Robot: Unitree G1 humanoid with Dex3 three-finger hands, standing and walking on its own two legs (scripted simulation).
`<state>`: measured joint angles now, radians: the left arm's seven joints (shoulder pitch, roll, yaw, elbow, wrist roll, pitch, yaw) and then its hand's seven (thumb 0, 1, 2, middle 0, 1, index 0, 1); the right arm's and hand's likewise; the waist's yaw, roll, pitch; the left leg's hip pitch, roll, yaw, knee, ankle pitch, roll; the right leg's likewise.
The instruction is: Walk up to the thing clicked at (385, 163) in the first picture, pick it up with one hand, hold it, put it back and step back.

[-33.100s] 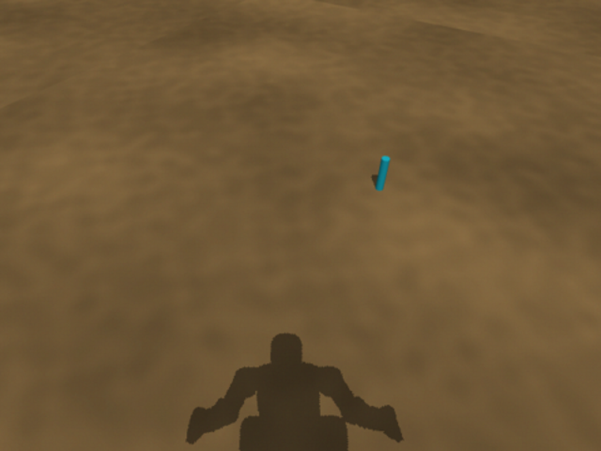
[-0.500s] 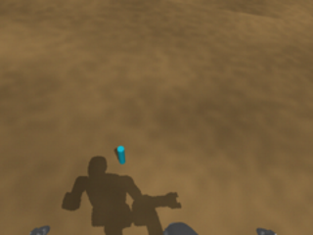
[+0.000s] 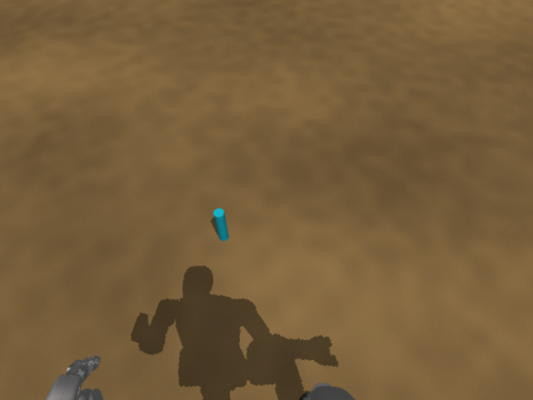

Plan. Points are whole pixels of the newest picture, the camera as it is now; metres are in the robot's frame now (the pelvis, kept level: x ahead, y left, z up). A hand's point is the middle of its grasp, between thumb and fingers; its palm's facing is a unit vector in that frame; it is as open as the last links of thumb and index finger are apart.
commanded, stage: step back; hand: left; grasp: from the side
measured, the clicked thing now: (221, 225) +0.79 +0.18 -0.66
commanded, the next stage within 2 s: stand in 1.60 s
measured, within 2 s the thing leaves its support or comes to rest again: neither
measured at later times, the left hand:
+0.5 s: hand out of the picture -0.10 +0.22 -0.15, palm faces -0.06 -0.92 -0.39, open 7.4 cm
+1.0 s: hand out of the picture -0.18 +0.21 -0.13, palm faces +0.03 -0.92 -0.38, open 7.4 cm
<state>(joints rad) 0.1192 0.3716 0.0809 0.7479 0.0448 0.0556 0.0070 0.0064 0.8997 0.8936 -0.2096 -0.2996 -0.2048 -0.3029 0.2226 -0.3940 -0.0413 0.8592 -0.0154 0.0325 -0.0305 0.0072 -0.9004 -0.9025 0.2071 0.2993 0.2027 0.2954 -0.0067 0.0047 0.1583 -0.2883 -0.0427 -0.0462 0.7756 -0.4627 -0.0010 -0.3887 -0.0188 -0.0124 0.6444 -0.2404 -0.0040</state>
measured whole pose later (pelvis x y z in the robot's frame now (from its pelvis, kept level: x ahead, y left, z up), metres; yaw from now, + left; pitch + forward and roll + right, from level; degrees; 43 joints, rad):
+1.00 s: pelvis -0.23 -0.07 +0.01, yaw +1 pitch -3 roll +1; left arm 0.25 0.40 0.08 0.95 0.02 -0.01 -0.03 0.01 0.90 0.89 -0.21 -0.30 -0.20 -0.30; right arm 0.27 -0.36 -0.05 0.96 -0.05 -0.01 0.03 0.01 -0.90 -0.90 0.21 0.30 0.21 0.30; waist 0.00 -0.02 0.04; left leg -0.18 0.00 -0.02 0.55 -0.32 0.01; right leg -0.33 -0.02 -0.01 0.73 -0.44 -0.02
